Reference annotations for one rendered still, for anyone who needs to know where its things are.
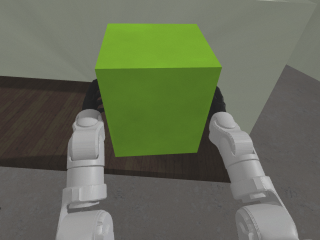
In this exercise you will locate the robot right forearm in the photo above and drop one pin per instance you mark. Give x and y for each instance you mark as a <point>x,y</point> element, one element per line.
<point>248,180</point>

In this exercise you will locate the left robot upper arm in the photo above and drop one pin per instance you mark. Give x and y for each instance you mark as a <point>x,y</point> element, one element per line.
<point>86,225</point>

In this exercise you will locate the robot left hand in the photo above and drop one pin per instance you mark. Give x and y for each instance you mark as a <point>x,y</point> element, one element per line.
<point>90,100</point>

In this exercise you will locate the table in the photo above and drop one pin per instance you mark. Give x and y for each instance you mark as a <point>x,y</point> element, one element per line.
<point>36,124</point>

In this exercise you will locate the carton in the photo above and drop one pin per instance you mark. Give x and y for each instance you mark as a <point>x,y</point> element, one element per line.
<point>157,82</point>

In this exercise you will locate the robot right hand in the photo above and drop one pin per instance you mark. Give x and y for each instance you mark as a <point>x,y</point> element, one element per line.
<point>217,104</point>

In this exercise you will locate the robot left forearm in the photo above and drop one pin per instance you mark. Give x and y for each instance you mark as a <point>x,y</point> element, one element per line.
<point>85,163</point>

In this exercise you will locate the right robot upper arm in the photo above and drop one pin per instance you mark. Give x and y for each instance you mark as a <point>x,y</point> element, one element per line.
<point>265,221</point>

